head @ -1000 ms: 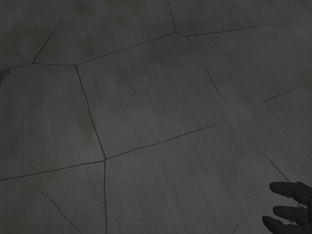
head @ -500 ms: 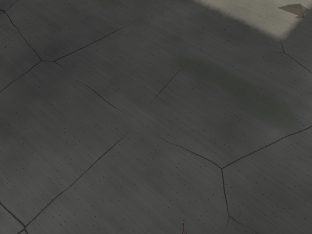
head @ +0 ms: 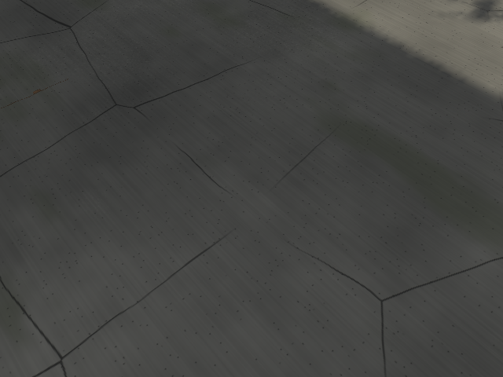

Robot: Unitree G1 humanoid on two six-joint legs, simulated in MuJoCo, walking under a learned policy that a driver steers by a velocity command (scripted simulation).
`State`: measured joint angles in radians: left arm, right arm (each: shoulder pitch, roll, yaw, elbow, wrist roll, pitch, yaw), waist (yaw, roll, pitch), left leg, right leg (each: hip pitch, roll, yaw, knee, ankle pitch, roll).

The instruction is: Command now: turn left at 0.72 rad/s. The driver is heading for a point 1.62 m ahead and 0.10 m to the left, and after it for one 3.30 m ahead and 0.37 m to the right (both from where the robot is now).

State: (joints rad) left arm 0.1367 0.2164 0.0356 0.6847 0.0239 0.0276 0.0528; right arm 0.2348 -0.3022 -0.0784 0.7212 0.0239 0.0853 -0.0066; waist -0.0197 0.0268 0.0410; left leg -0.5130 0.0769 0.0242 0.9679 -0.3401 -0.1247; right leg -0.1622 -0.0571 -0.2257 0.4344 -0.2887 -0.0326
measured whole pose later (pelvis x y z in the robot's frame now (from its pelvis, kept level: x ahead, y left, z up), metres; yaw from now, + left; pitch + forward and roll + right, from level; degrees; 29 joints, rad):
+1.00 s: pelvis +0.13 +0.01 +0.01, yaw -8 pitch +3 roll +4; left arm 0.41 0.28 0.06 0.69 -0.03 -0.04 0.02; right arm 0.06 -0.34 -0.10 0.72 0.01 -0.08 0.02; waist 0.03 0.03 0.01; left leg -0.54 0.00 -0.09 0.83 -0.17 -0.04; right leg -0.11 0.04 0.17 0.32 -0.25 -0.09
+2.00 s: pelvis +0.96 +0.06 -0.01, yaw +19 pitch +2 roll -3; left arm 0.52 0.33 0.06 0.92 0.03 -0.11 -0.01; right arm 0.04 -0.34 -0.02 0.68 -0.05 -0.04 0.07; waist 0.08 0.03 -0.01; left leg -0.70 0.04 -0.05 0.96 -0.19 0.08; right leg -0.01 0.02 -0.08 0.28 -0.28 0.00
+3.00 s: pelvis +1.76 +0.21 -0.03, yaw -32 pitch +2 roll +1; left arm 0.24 0.34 0.11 0.65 -0.02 0.04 0.06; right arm 0.00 -0.28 -0.04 0.58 -0.02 -0.09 -0.02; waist 0.07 0.02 0.04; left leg -0.47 -0.07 -0.15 0.43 -0.01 -0.03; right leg -0.27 0.26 0.29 0.85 -0.53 -0.06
